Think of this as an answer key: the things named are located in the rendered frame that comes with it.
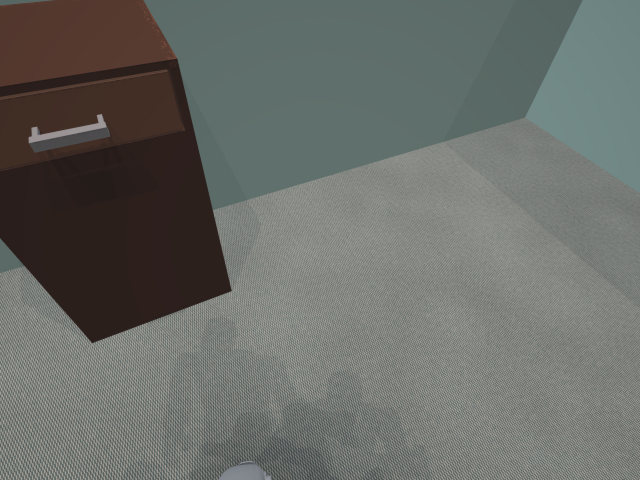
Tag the cabinet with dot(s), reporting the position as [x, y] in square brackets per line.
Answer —
[118, 235]

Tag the handle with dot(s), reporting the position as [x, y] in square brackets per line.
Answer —
[68, 137]

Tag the drawer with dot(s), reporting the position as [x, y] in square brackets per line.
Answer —
[133, 107]

